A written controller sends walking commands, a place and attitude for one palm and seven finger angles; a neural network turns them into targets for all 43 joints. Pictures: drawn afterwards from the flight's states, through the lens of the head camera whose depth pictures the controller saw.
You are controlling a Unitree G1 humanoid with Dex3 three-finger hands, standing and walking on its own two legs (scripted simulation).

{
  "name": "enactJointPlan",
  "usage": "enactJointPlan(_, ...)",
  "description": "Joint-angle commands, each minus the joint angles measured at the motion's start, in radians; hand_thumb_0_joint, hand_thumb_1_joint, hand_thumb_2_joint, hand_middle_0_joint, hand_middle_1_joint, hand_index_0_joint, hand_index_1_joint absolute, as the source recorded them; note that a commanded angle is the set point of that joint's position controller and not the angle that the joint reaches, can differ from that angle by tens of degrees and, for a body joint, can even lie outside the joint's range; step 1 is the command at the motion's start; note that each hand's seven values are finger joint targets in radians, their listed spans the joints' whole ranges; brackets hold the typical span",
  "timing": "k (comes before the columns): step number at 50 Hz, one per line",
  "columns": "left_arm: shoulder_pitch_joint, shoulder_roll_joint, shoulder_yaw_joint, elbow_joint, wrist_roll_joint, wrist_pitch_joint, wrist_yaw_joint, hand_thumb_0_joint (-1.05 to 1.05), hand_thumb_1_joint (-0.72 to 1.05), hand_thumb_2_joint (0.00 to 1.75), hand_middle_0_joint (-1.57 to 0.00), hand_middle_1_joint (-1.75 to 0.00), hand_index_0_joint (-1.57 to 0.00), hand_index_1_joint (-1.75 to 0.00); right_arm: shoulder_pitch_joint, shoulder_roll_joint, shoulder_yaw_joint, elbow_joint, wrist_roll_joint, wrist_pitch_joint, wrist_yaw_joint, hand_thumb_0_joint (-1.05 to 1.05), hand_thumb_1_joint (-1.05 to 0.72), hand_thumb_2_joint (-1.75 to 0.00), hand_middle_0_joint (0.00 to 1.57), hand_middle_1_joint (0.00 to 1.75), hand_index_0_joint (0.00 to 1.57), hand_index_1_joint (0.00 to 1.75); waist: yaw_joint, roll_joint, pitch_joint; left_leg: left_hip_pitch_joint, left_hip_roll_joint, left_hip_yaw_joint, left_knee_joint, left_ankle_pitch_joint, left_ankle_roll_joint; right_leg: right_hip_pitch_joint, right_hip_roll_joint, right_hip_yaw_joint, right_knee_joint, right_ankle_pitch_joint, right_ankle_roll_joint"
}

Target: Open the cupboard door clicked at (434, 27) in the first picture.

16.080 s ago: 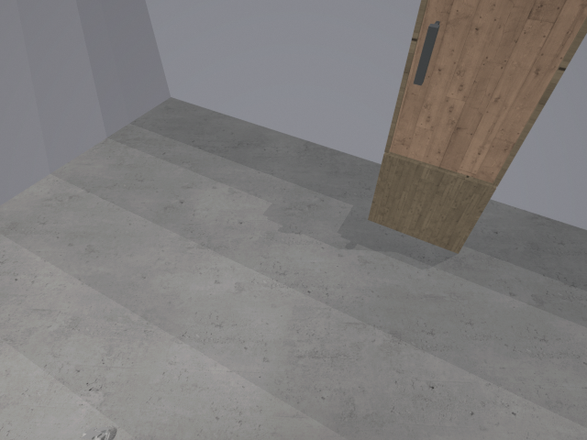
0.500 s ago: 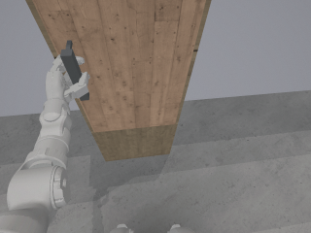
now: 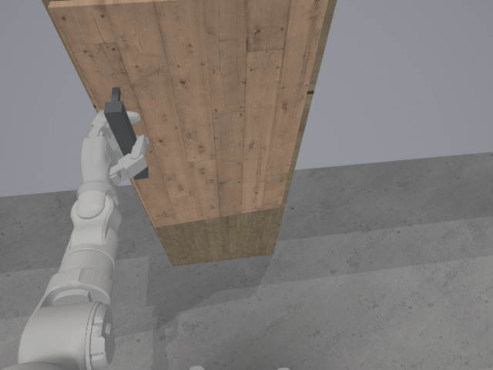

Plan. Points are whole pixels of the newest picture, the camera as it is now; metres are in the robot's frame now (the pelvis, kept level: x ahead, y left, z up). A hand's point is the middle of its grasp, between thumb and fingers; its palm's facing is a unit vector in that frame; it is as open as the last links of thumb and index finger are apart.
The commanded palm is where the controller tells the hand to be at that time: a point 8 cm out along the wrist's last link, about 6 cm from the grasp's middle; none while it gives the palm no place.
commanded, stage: pull the door open along its arc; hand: left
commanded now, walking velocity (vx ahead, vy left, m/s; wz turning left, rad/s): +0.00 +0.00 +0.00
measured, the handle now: (129, 135) +0.50 +0.19 +0.08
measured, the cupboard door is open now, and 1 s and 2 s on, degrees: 4 42 39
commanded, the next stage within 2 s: open thumb and fingers to let go in 0.84 s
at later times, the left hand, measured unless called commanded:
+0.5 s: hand (185, 216) +0.32 +0.08 +0.10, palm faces +0.46 -0.89 +0.00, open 6.6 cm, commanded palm +0.25 +0.12 +0.09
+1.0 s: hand (222, 247) +0.28 +0.03 +0.09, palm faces +0.38 -0.92 -0.05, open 6.4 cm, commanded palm +0.22 +0.07 +0.09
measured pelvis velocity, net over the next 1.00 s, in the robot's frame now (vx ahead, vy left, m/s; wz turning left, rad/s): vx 0.01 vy -0.06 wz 0.09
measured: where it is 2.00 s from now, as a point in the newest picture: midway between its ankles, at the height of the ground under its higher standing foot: outside the picture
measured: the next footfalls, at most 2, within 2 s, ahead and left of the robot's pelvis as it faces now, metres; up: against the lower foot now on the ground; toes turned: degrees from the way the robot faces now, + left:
none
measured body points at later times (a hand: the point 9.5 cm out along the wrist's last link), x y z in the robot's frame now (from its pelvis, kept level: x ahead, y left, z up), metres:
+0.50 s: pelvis +0.00 -0.02 +0.01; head +0.01 -0.03 +0.46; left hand +0.29 +0.13 +0.10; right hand +0.21 -0.21 -0.08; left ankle +0.00 +0.09 -0.70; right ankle -0.02 -0.09 -0.70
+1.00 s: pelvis +0.01 -0.06 +0.01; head +0.01 -0.09 +0.46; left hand +0.25 +0.08 +0.10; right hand +0.21 -0.26 -0.09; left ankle +0.00 +0.09 -0.70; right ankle -0.02 -0.09 -0.70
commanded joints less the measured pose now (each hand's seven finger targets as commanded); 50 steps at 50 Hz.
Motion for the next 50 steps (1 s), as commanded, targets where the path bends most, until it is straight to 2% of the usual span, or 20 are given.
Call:
enactJointPlan(1, -0.058, 0.072, -0.038, -0.402, -0.027, -0.051, -0.024, 0.00, 0.90, 0.90, -0.40, -1.35, -0.40, -1.35, 0.005, -0.135, -0.057, -0.144, 0.008, -0.046, -0.001, 0.00, -0.90, -0.90, 0.20, 0.30, 0.20, 0.30, 0.073, 0.000, -0.371, 0.305, -0.024, -0.063, -0.076, 0.522, 0.002, 0.213, -0.002, 0.020, -0.080, 0.572, 0.023)
enactJointPlan(5, 0.124, 0.036, -0.077, -0.568, -0.028, -0.008, -0.003, 0.00, 0.90, 0.90, -0.40, -1.35, -0.40, -1.35, -0.045, -0.126, -0.054, -0.172, 0.013, -0.057, -0.002, 0.00, -0.90, -0.90, 0.20, 0.30, 0.20, 0.30, 0.086, -0.037, -0.301, 0.305, -0.020, -0.060, -0.105, 0.492, 0.000, 0.222, -0.007, 0.014, -0.096, 0.549, 0.028)
enactJointPlan(6, 0.147, 0.025, 0.056, -0.637, -0.081, 0.016, 0.121, 0.00, 0.90, 0.90, -0.40, -1.35, -0.40, -1.35, -0.093, -0.098, -0.049, -0.183, 0.005, -0.065, -0.004, 0.00, -0.90, -0.90, 0.20, 0.30, 0.20, 0.30, 0.170, -0.019, -0.293, 0.273, -0.027, -0.051, -0.115, 0.495, -0.006, 0.257, -0.007, 0.003, -0.104, 0.528, 0.023)
enactJointPlan(7, 0.186, -0.072, -0.033, -0.685, -0.060, 0.036, 0.196, 0.00, 0.90, 0.90, -0.40, -1.35, -0.40, -1.35, -0.115, -0.087, -0.039, -0.191, -0.003, -0.074, 0.002, 0.00, -0.90, -0.90, 0.20, 0.30, 0.20, 0.30, 0.143, -0.033, -0.276, 0.275, -0.030, -0.047, -0.123, 0.478, -0.011, 0.261, -0.010, -0.004, -0.102, 0.524, 0.026)
enactJointPlan(11, 0.341, -0.148, -0.102, -0.823, 0.045, 0.085, 0.403, 0.00, 0.90, 0.90, -0.40, -1.35, -0.40, -1.35, -0.151, -0.076, -0.040, -0.191, -0.035, -0.070, 0.016, 0.00, -0.90, -0.90, 0.20, 0.30, 0.20, 0.30, 0.144, -0.075, -0.264, 0.290, -0.021, -0.054, -0.117, 0.487, -0.019, 0.268, -0.020, -0.007, -0.088, 0.518, 0.024)
enactJointPlan(13, 0.343, -0.217, -0.178, -0.882, 0.109, 0.119, 0.490, 0.00, 0.90, 0.90, -0.40, -1.35, -0.40, -1.35, -0.187, -0.065, -0.037, -0.199, -0.047, -0.056, 0.017, 0.00, -0.90, -0.90, 0.20, 0.30, 0.20, 0.30, 0.135, -0.058, -0.248, 0.288, -0.020, -0.058, -0.119, 0.456, -0.023, 0.256, -0.029, -0.005, -0.085, 0.483, 0.022)
enactJointPlan(14, 0.351, -0.244, -0.211, -0.907, 0.140, 0.139, 0.530, 0.00, 0.90, 0.90, -0.40, -1.35, -0.40, -1.35, -0.203, -0.061, -0.036, -0.202, -0.053, -0.048, 0.017, 0.00, -0.90, -0.90, 0.20, 0.30, 0.20, 0.30, 0.130, -0.041, -0.241, 0.294, -0.021, -0.058, -0.118, 0.442, -0.023, 0.249, -0.032, -0.004, -0.088, 0.468, 0.020)
enactJointPlan(16, 0.380, -0.301, -0.265, -0.922, 0.184, 0.181, 0.602, 0.00, 0.90, 0.90, -0.40, -1.35, -0.40, -1.35, -0.222, -0.056, -0.033, -0.206, -0.066, -0.030, 0.011, 0.00, -0.90, -0.90, 0.20, 0.30, 0.20, 0.30, 0.117, -0.090, -0.219, 0.286, -0.020, -0.069, -0.117, 0.404, -0.022, 0.243, -0.033, -0.008, -0.098, 0.432, 0.019)
enactJointPlan(19, 0.352, -0.392, -0.338, -0.946, 0.226, 0.240, 0.685, 0.00, 0.90, 0.90, -0.40, -1.35, -0.40, -1.35, -0.272, -0.037, -0.027, -0.208, -0.074, -0.007, 0.001, 0.00, -0.90, -0.90, 0.20, 0.30, 0.20, 0.30, 0.108, -0.082, -0.204, 0.281, -0.025, -0.072, -0.115, 0.362, -0.025, 0.241, -0.044, -0.009, -0.114, 0.403, 0.016)
enactJointPlan(21, 0.357, -0.422, -0.391, -0.939, 0.267, 0.266, 0.699, 0.00, 0.90, 0.90, -0.40, -1.35, -0.40, -1.35, -0.280, -0.030, -0.025, -0.202, -0.081, 0.002, -0.009, 0.00, -0.90, -0.90, 0.20, 0.30, 0.20, 0.30, 0.088, -0.116, -0.185, 0.284, -0.023, -0.077, -0.110, 0.346, -0.023, 0.231, -0.048, -0.004, -0.127, 0.398, 0.016)
enactJointPlan(23, 0.396, -0.472, -0.453, -0.968, 0.290, 0.277, 0.693, 0.00, 0.90, 0.90, -0.40, -1.35, -0.40, -1.35, -0.295, -0.020, -0.025, -0.208, -0.082, 0.009, -0.011, 0.00, -0.90, -0.90, 0.20, 0.30, 0.20, 0.30, 0.094, -0.078, -0.201, 0.305, -0.026, -0.077, -0.111, 0.356, -0.025, 0.244, -0.054, -0.001, -0.123, 0.428, 0.013)
enactJointPlan(25, 0.451, -0.507, -0.496, -0.998, 0.277, 0.284, 0.674, 0.00, 0.90, 0.90, -0.40, -1.35, -0.40, -1.35, -0.307, -0.014, -0.023, -0.214, -0.074, 0.013, -0.010, 0.00, -0.90, -0.90, 0.20, 0.30, 0.20, 0.30, 0.094, -0.074, -0.201, 0.325, -0.026, -0.081, -0.112, 0.358, -0.027, 0.260, -0.058, -0.002, -0.130, 0.453, 0.014)
enactJointPlan(26, 0.488, -0.520, -0.507, -0.995, 0.266, 0.290, 0.665, 0.00, 0.90, 0.90, -0.40, -1.35, -0.40, -1.35, -0.312, -0.011, -0.020, -0.217, -0.073, 0.013, -0.012, 0.00, -0.90, -0.90, 0.20, 0.30, 0.20, 0.30, 0.093, -0.098, -0.178, 0.323, -0.026, -0.084, -0.116, 0.345, -0.025, 0.264, -0.060, -0.002, -0.143, 0.462, 0.019)
enactJointPlan(33, 0.689, -0.559, -0.574, -1.112, 0.233, 0.314, 0.628, 0.00, 0.90, 0.90, -0.40, -1.35, -0.40, -1.35, -0.353, 0.001, -0.003, -0.241, -0.063, 0.001, -0.007, 0.00, -0.90, -0.90, 0.20, 0.30, 0.20, 0.30, 0.109, -0.098, -0.148, 0.326, -0.038, -0.087, -0.120, 0.314, -0.024, 0.320, -0.089, 0.022, -0.174, 0.544, 0.037)
enactJointPlan(35, 0.743, -0.568, -0.586, -1.143, 0.224, 0.322, 0.621, 0.00, 0.90, 0.90, -0.40, -1.35, -0.40, -1.35, -0.361, 0.003, 0.000, -0.246, -0.061, -0.008, -0.003, 0.00, -0.90, -0.90, 0.20, 0.30, 0.20, 0.30, 0.112, -0.124, -0.130, 0.321, -0.043, -0.087, -0.118, 0.296, -0.024, 0.328, -0.098, 0.027, -0.191, 0.545, 0.044)
enactJointPlan(41, 0.916, -0.584, -0.612, -1.225, 0.199, 0.354, 0.601, 0.00, 0.90, 0.90, -0.40, -1.35, -0.40, -1.35, -0.384, 0.010, 0.009, -0.255, -0.056, -0.031, 0.009, 0.00, -0.90, -0.90, 0.20, 0.30, 0.20, 0.30, 0.130, -0.143, -0.104, 0.317, -0.056, -0.090, -0.101, 0.280, -0.027, 0.367, -0.129, 0.064, -0.237, 0.606, 0.059)
enactJointPlan(45, 0.760, -0.522, -0.543, -1.171, 0.211, 0.340, 0.628, 0.00, 0.90, 0.90, -0.40, -1.35, -0.40, -1.35, -0.379, 0.000, 0.010, -0.229, -0.067, -0.034, -0.009, 0.00, -0.90, -0.90, 0.20, 0.30, 0.20, 0.30, 0.109, -0.146, -0.062, 0.290, -0.065, -0.096, -0.091, 0.234, -0.027, 0.313, -0.141, 0.098, -0.254, 0.543, 0.069)
enactJointPlan(47, 0.602, -0.460, -0.488, -1.138, 0.221, 0.317, 0.650, 0.00, 0.90, 0.90, -0.40, -1.35, -0.40, -1.35, -0.381, -0.004, 0.006, -0.205, -0.071, -0.037, -0.021, 0.00, -0.90, -0.90, 0.20, 0.30, 0.20, 0.30, 0.096, -0.139, -0.044, 0.259, -0.067, -0.104, -0.081, 0.206, -0.025, 0.267, -0.145, 0.117, -0.255, 0.460, 0.067)
enactJointPlan(48, 0.633, -0.482, -0.491, -1.113, 0.223, 0.309, 0.650, 0.00, 0.83, 0.87, -0.40, -1.34, -0.40, -1.34, -0.385, 0.002, 0.004, -0.204, -0.075, -0.041, -0.025, 0.00, -0.90, -0.90, 0.20, 0.30, 0.20, 0.30, 0.109, -0.149, -0.062, 0.256, -0.068, -0.106, -0.078, 0.202, -0.026, 0.277, -0.148, 0.128, -0.258, 0.449, 0.069)
enactJointPlan(50, 0.670, -0.495, -0.507, -1.121, 0.225, 0.293, 0.643, 0.00, 0.69, 0.81, -0.38, -1.33, -0.38, -1.33, -0.370, 0.005, 0.001, -0.211, -0.074, -0.046, -0.027, 0.00, -0.90, -0.90, 0.20, 0.30, 0.20, 0.30, 0.115, -0.147, -0.118, 0.267, -0.069, -0.103, -0.082, 0.230, -0.026, 0.315, -0.150, 0.130, -0.241, 0.525, 0.072)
